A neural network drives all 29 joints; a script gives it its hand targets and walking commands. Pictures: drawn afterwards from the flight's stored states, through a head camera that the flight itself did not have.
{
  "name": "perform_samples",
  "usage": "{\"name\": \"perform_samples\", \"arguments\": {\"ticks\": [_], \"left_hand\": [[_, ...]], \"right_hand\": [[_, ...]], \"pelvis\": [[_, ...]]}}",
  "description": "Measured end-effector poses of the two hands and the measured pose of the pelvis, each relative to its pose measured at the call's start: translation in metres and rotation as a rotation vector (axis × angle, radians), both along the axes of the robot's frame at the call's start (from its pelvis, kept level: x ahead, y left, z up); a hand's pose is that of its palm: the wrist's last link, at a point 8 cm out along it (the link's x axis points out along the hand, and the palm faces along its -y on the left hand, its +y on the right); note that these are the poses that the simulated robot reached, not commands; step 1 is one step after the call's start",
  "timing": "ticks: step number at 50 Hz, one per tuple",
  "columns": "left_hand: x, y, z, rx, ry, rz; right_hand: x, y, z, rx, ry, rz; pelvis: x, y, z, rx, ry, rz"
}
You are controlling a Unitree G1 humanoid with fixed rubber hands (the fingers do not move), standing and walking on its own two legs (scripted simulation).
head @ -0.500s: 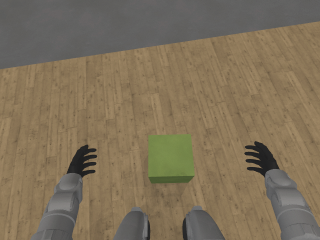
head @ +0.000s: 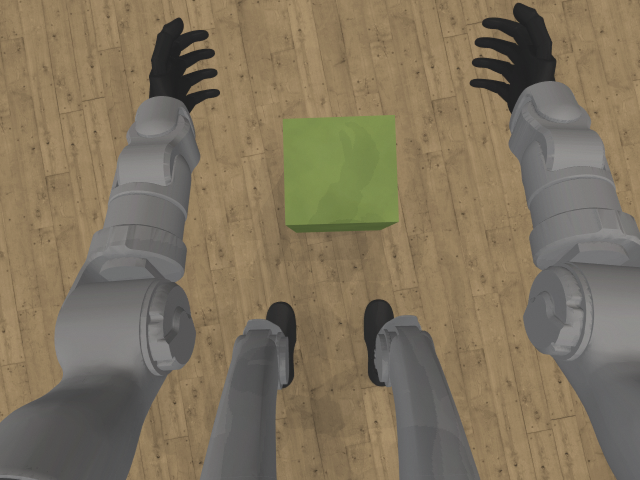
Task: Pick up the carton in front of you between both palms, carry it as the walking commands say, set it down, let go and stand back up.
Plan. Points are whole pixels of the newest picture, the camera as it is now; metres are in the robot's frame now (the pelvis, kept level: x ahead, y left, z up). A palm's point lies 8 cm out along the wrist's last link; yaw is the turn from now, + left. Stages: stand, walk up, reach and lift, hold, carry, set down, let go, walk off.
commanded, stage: reach and lift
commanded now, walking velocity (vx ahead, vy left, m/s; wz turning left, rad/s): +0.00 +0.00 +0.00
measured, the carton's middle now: (338, 182) +0.51 -0.02 -0.51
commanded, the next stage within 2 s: none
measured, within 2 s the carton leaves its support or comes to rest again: leaves its support in 1.72 s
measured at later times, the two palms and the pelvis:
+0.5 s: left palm (226, 167) +0.51 +0.18 -0.33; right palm (456, 160) +0.50 -0.22 -0.33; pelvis +0.00 +0.00 -0.17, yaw +0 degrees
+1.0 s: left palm (246, 176) +0.52 +0.17 -0.46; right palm (426, 174) +0.51 -0.20 -0.46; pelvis -0.02 +0.00 -0.27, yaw +1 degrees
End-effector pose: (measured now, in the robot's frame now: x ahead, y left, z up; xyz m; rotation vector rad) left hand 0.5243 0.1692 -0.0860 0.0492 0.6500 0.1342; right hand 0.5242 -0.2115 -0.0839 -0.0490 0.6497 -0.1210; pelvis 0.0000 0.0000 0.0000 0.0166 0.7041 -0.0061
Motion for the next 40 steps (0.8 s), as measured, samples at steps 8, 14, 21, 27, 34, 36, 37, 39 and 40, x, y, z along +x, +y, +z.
{"name": "perform_samples", "arguments": {"ticks": [8, 14, 21, 27, 34, 36, 37, 39, 40], "left_hand": [[0.001, 0.0, -0.059, 0.004, 0.022, 0.007], [-0.008, 0.005, -0.129, 0.007, 0.048, 0.015], [-0.016, 0.007, -0.21, 0.012, 0.044, 0.004], [-0.017, 0.005, -0.255, 0.007, 0.029, 0.006], [-0.015, 0.0, -0.296, -0.003, 0.062, 0.007], [-0.015, -0.002, -0.309, -0.004, 0.076, 0.005], [-0.015, -0.003, -0.316, -0.004, 0.083, 0.004], [-0.015, -0.003, -0.33, -0.002, 0.096, 0.003], [-0.015, -0.003, -0.336, -0.002, 0.1, 0.003]], "right_hand": [[0.002, 0.002, -0.058, -0.001, 0.022, -0.018], [-0.008, 0.0, -0.129, -0.007, 0.05, -0.036], [-0.019, -0.005, -0.21, -0.019, 0.046, -0.047], [-0.019, -0.004, -0.256, -0.012, 0.028, -0.047], [-0.017, 0.003, -0.298, -0.002, 0.062, -0.051], [-0.017, 0.005, -0.312, -0.001, 0.076, -0.05], [-0.018, 0.006, -0.318, 0.0, 0.082, -0.049], [-0.018, 0.007, -0.333, 0.001, 0.094, -0.047], [-0.018, 0.008, -0.34, 0.002, 0.098, -0.046]], "pelvis": [[0.019, 0.0, -0.021, 0.001, 0.132, 0.002], [0.027, 0.001, -0.067, 0.002, 0.21, 0.005], [0.015, 0.004, -0.134, 0.001, 0.207, 0.006], [-0.003, 0.005, -0.185, 0.002, 0.13, 0.004], [-0.022, 0.005, -0.226, 0.003, 0.04, 0.005], [-0.025, 0.005, -0.235, 0.003, 0.02, 0.006], [-0.026, 0.005, -0.239, 0.003, 0.011, 0.006], [-0.028, 0.004, -0.247, 0.003, -0.004, 0.006], [-0.029, 0.004, -0.25, 0.003, -0.011, 0.006]]}}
